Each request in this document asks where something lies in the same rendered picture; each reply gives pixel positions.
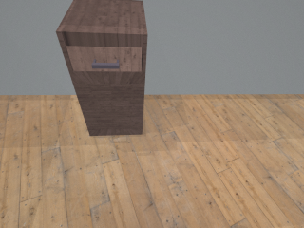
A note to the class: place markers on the handle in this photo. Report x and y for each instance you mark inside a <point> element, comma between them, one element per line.
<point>105,65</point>

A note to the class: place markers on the drawer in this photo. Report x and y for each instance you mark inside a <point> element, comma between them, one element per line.
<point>81,58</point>

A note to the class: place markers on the cabinet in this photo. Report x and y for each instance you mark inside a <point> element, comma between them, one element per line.
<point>111,101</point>

